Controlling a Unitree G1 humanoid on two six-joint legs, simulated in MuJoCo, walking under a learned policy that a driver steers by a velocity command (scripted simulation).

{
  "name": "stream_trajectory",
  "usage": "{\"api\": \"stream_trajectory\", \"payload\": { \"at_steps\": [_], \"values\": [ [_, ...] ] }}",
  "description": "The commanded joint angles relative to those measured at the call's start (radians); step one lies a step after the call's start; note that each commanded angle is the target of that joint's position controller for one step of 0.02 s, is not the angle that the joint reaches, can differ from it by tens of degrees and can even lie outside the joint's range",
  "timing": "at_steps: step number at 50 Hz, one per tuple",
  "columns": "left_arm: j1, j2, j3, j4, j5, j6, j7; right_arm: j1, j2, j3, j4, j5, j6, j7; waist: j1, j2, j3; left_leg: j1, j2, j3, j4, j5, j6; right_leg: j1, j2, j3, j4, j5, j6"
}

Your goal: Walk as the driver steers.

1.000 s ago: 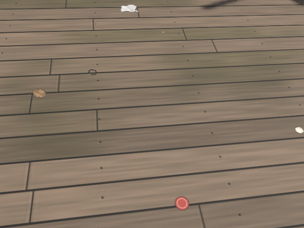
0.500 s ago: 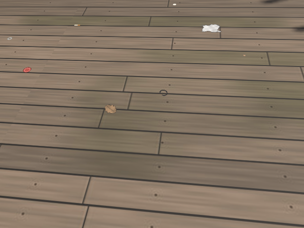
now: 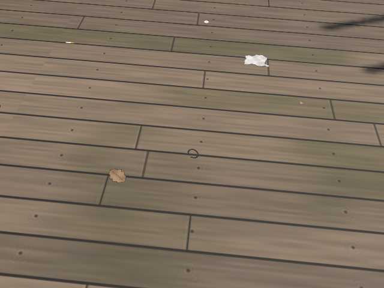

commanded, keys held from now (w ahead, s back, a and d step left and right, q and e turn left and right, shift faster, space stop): w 0.94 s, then w+e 0.06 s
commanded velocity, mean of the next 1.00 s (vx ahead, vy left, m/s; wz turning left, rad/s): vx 0.50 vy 0.00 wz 0.00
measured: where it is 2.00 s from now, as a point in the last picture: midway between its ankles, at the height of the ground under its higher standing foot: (210, 156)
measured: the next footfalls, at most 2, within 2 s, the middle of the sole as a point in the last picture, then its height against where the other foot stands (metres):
right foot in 0.28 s outside the picture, level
left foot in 0.82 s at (171, 250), level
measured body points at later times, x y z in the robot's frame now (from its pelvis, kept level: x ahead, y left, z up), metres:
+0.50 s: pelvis +0.28 -0.05 +0.00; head +0.30 -0.06 +0.45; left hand +0.31 +0.22 -0.13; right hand +0.36 -0.31 -0.14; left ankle +0.29 +0.10 -0.67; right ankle +0.29 -0.11 -0.75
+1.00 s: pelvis +0.56 +0.01 -0.01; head +0.59 +0.02 +0.44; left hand +0.60 +0.26 -0.15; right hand +0.62 -0.26 -0.14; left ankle +0.59 +0.07 -0.75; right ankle +0.51 -0.13 -0.66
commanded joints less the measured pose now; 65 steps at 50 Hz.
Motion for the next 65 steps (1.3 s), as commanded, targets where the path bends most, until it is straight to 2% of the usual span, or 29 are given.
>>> {"api": "stream_trajectory", "payload": {
  "at_steps": [1, 5, 9, 11, 13, 14, 15, 16, 17, 18, 19, 20, 23, 30, 36, 39, 40, 41, 42, 43, 44, 45, 46, 48, 50, 53, 58, 62, 65],
  "values": [
    [-0.066, 0.040, 0.005, -0.068, 0.000, -0.003, -0.005, 0.025, -0.108, -0.021, -0.023, 0.005, -0.018, -0.002, 0.009, 0.092, 0.057, 0.003, 0.255, -0.171, -0.152, 0.277, 0.106, -0.103, -0.017, -0.017, -0.095, 0.110, 0.022],
    [-0.205, 0.020, -0.010, -0.108, -0.006, -0.010, -0.006, 0.087, -0.118, -0.020, 0.019, 0.002, -0.020, -0.006, -0.026, 0.095, 0.069, 0.048, 0.250, -0.125, -0.137, 0.387, 0.089, -0.061, 0.016, -0.055, -0.289, 0.209, 0.014],
    [-0.281, 0.035, -0.011, -0.140, -0.008, -0.017, -0.002, 0.129, -0.131, -0.020, 0.061, -0.008, -0.014, -0.019, -0.036, 0.095, 0.083, 0.166, 0.294, -0.128, -0.094, 0.494, 0.087, -0.039, 0.048, -0.068, -0.398, 0.163, -0.030],
    [-0.234, 0.047, -0.005, -0.129, -0.008, -0.024, 0.006, 0.103, -0.145, -0.021, 0.069, -0.012, -0.011, -0.026, 0.000, 0.105, 0.058, 0.203, 0.302, -0.109, -0.009, 0.705, 0.071, 0.057, 0.087, -0.083, -0.439, 0.083, -0.064],
    [-0.012, 0.080, 0.014, -0.056, -0.005, -0.036, 0.024, 0.076, -0.162, -0.025, 0.077, -0.015, -0.004, -0.028, 0.098, 0.104, -0.066, 0.189, 0.270, -0.074, 0.255, 0.899, 0.041, 0.327, 0.151, -0.106, -0.510, 0.048, -0.107],
    [0.166, 0.124, 0.031, -0.004, 0.013, -0.046, 0.036, 0.071, -0.150, -0.019, 0.067, -0.009, -0.004, -0.027, 0.165, 0.078, -0.170, 0.032, 0.235, -0.051, 0.486, 0.710, 0.024, 0.592, 0.068, -0.020, -0.522, 0.049, -0.146],
    [0.284, 0.245, 0.064, 0.009, 0.038, -0.046, 0.048, 0.161, -0.049, 0.005, 0.029, 0.026, -0.007, -0.016, 0.145, -0.126, -0.331, -0.315, 0.096, 0.009, 0.888, 0.187, -0.024, 0.920, -0.247, 0.426, -0.544, -0.061, -0.265],
    [0.254, 0.220, 0.062, 0.015, -0.001, -0.034, 0.036, 0.165, -0.102, -0.014, 0.048, 0.010, -0.006, -0.018, 0.129, -0.126, -0.365, -0.478, -0.006, -0.103, 1.062, -0.334, -0.018, 0.926, -0.326, 0.727, -0.697, -0.061, -0.315],
    [0.136, 0.178, 0.053, 0.005, -0.026, -0.030, 0.033, 0.073, -0.131, -0.026, 0.026, -0.004, -0.004, -0.019, 0.081, -0.046, -0.176, -0.549, 0.070, -0.148, 1.080, -0.247, -0.008, 0.770, -0.277, 0.563, -0.717, -0.114, -0.281],
    [0.060, 0.110, 0.036, -0.006, -0.027, -0.035, 0.029, 0.019, -0.117, -0.021, 0.013, -0.006, -0.010, -0.013, 0.059, -0.002, -0.074, -0.539, 0.110, -0.137, 1.022, -0.171, -0.006, 0.625, -0.239, 0.439, -0.760, -0.075, -0.255],
    [0.031, 0.072, 0.026, 0.000, -0.023, -0.042, 0.028, 0.001, -0.095, -0.019, 0.014, -0.006, -0.006, -0.009, 0.030, 0.004, -0.017, -0.500, 0.144, -0.127, 0.956, -0.134, -0.007, 0.527, -0.186, 0.342, -0.797, -0.016, -0.218],
    [0.023, 0.050, 0.019, 0.015, -0.026, -0.048, 0.031, 0.012, -0.084, -0.017, 0.018, -0.021, 0.008, -0.005, 0.000, -0.014, 0.007, -0.448, 0.164, -0.123, 0.908, -0.115, -0.019, 0.451, -0.144, 0.269, -0.822, 0.040, -0.188],
    [0.078, 0.060, 0.021, 0.054, -0.029, -0.073, 0.029, 0.009, -0.051, -0.011, 0.024, -0.030, 0.035, 0.013, -0.022, -0.013, 0.004, -0.422, 0.176, -0.091, 0.856, -0.069, -0.046, 0.409, -0.110, 0.173, -0.863, 0.173, -0.190],
    [0.195, 0.069, 0.018, 0.116, -0.033, -0.075, 0.029, -0.285, -0.038, 0.000, -0.064, -0.019, 0.036, 0.020, 0.035, -0.012, 0.064, -0.549, 0.191, -0.022, 0.525, 0.171, -0.091, 0.491, -0.054, 0.054, -0.898, 0.306, -0.162],
    [0.281, 0.082, 0.016, 0.165, -0.018, -0.067, 0.046, -0.427, -0.049, 0.004, -0.111, -0.017, 0.027, 0.015, 0.073, -0.023, 0.078, -0.543, 0.149, 0.000, 0.342, 0.153, -0.051, 0.673, -0.112, 0.052, -0.836, 0.451, -0.163],
    [0.243, 0.102, 0.021, 0.171, -0.012, -0.061, 0.056, -0.348, -0.071, -0.008, -0.093, -0.018, 0.014, 0.006, 0.018, -0.035, 0.040, -0.401, 0.096, 0.017, 0.279, 0.031, -0.003, 0.719, -0.127, 0.033, -0.703, 0.720, -0.139],
    [0.229, 0.107, 0.022, 0.172, -0.011, -0.058, 0.055, -0.234, -0.086, -0.019, -0.056, -0.020, 0.007, -0.001, -0.030, -0.031, -0.020, -0.265, 0.062, 0.031, 0.239, 0.019, 0.019, 0.710, -0.111, 0.017, -0.569, 0.817, -0.126],
    [0.217, 0.099, 0.018, 0.168, -0.017, -0.055, 0.054, -0.059, -0.115, -0.034, 0.003, -0.032, -0.004, -0.012, -0.101, 0.002, -0.115, -0.031, 0.074, 0.013, 0.196, 0.059, 0.051, 0.615, -0.068, -0.019, -0.369, 0.749, -0.105],
    [0.236, 0.043, 0.000, 0.129, -0.040, -0.059, 0.048, 0.104, -0.206, -0.059, 0.032, -0.059, -0.010, -0.026, -0.137, 0.121, -0.251, 0.268, 0.316, -0.274, 0.184, -0.032, 0.123, 0.347, 0.003, -0.066, -0.047, 0.403, -0.074],
    [0.337, -0.008, -0.004, 0.131, -0.055, -0.058, 0.042, 0.122, -0.268, -0.077, 0.040, -0.049, 0.000, -0.018, -0.088, 0.296, -0.341, 0.429, 0.535, -0.717, 0.065, -0.022, 0.246, 0.055, 0.187, -0.049, 0.255, -0.351, -0.049],
    [0.242, 0.086, 0.023, 0.130, -0.030, -0.052, 0.048, 0.034, -0.209, -0.068, 0.033, -0.011, 0.009, -0.011, -0.072, 0.132, -0.232, 0.331, 0.473, -0.664, 0.038, -0.082, 0.213, -0.025, 0.123, 0.071, 0.309, -0.296, -0.067],
    [0.171, 0.073, 0.022, 0.106, -0.029, -0.059, 0.042, -0.061, -0.148, -0.051, 0.020, -0.004, 0.007, -0.009, -0.039, 0.103, -0.098, 0.183, 0.438, -0.512, 0.008, -0.048, 0.183, -0.041, 0.081, 0.067, 0.274, -0.201, -0.070],
    [0.139, 0.051, 0.019, 0.104, -0.029, -0.061, 0.039, -0.109, -0.099, -0.038, 0.018, -0.009, 0.000, -0.005, -0.014, 0.074, -0.041, 0.079, 0.388, -0.414, -0.031, 0.029, 0.150, -0.008, 0.047, 0.061, 0.216, -0.140, -0.069],
    [0.164, 0.020, 0.016, 0.119, -0.007, -0.035, 0.027, -0.121, -0.048, -0.023, 0.039, -0.006, -0.012, -0.012, 0.035, 0.100, -0.009, -0.038, 0.322, -0.272, -0.075, 0.127, 0.100, 0.080, 0.020, 0.056, 0.143, -0.101, -0.047],
    [0.161, 0.000, 0.016, 0.120, -0.007, -0.015, 0.016, -0.075, -0.062, -0.025, 0.064, -0.006, -0.031, -0.014, 0.046, 0.098, -0.007, -0.063, 0.314, -0.205, -0.102, 0.194, 0.093, 0.089, 0.026, 0.051, 0.124, -0.077, -0.034],
    [0.055, 0.003, 0.017, 0.085, -0.010, 0.000, 0.008, -0.030, -0.083, -0.029, 0.086, -0.006, -0.042, -0.017, 0.037, 0.095, 0.041, -0.057, 0.304, -0.118, -0.149, 0.190, 0.076, -0.016, 0.011, 0.050, 0.060, 0.032, -0.019],
    [-0.120, -0.015, 0.005, 0.022, -0.015, -0.007, -0.001, 0.014, -0.071, -0.020, 0.102, -0.006, -0.044, -0.024, 0.004, 0.094, 0.076, -0.012, 0.276, 0.011, -0.157, 0.299, 0.041, -0.052, 0.023, -0.006, -0.184, 0.201, -0.012],
    [-0.234, -0.022, -0.007, -0.030, -0.010, -0.010, -0.006, 0.088, -0.080, -0.020, 0.132, -0.009, -0.038, -0.039, -0.031, 0.093, 0.091, 0.109, 0.309, 0.072, -0.117, 0.438, 0.034, -0.045, 0.042, -0.086, -0.333, 0.200, -0.043],
    [-0.220, -0.008, 0.000, -0.041, -0.006, -0.012, -0.005, 0.086, -0.101, -0.025, 0.139, -0.014, -0.026, -0.051, -0.007, 0.110, 0.067, 0.205, 0.335, 0.115, 0.002, 0.725, 0.025, 0.014, 0.090, -0.130, -0.385, 0.084, -0.093]
  ]
}}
